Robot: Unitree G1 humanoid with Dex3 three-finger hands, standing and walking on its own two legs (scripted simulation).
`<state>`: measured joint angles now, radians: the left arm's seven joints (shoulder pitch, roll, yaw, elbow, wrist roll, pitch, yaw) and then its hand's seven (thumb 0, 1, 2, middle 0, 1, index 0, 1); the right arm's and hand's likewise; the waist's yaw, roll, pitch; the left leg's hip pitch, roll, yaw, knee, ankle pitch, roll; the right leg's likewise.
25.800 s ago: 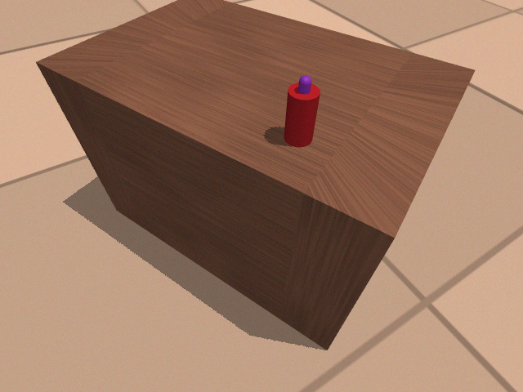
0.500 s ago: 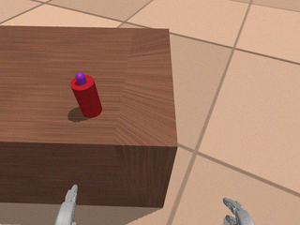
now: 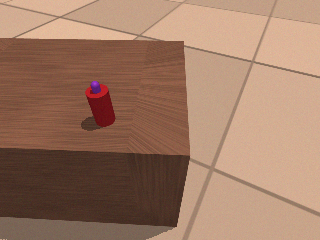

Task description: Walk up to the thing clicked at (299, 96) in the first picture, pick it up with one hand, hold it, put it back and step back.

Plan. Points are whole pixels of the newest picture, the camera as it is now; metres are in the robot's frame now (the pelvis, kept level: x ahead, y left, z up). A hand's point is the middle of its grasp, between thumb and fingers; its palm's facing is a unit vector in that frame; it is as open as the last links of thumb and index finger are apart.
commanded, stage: home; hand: left
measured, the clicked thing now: (100, 102) +0.51 +0.20 +0.05
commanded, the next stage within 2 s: stand in 1.22 s
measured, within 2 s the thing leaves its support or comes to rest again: neither
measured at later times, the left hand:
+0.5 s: hand out of the picture +0.05 +0.26 -0.15, palm faces -0.03 -0.93 -0.36, open 17.6 cm
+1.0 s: hand out of the picture +0.08 +0.25 -0.15, palm faces -0.03 -0.93 -0.36, open 17.6 cm
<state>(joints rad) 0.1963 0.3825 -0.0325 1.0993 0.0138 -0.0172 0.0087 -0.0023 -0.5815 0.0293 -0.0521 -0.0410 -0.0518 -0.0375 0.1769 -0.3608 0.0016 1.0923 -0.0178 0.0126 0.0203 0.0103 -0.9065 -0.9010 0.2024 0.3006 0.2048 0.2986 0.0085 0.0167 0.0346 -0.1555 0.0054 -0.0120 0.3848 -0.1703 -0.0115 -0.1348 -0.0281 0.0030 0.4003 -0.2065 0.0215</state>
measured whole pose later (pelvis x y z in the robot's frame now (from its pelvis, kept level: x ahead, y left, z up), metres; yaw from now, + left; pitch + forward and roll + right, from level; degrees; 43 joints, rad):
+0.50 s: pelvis +0.00 +0.00 +0.00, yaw +0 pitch -3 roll +0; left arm 0.15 0.36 -0.02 1.13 0.01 -0.01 0.00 0.00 -0.57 0.04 -0.06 -0.04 -0.05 -0.04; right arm 0.15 -0.35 0.00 1.11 -0.01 0.00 0.01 0.01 -0.91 -0.90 0.20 0.30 0.21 0.30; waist 0.01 0.00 0.04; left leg -0.16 0.00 -0.01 0.35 -0.15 -0.01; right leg -0.13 -0.03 0.00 0.36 -0.18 0.02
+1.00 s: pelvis +0.01 +0.00 +0.00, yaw +0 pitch -3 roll +0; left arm 0.12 0.35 -0.01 1.12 0.01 -0.01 0.00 0.00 -0.58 0.03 -0.05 -0.04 -0.05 -0.04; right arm 0.12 -0.36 0.00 1.12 -0.01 0.00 0.01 0.01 -0.91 -0.90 0.20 0.30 0.21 0.30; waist 0.00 0.01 0.05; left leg -0.12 0.01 -0.01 0.33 -0.16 -0.02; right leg -0.10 -0.03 0.00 0.34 -0.19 0.02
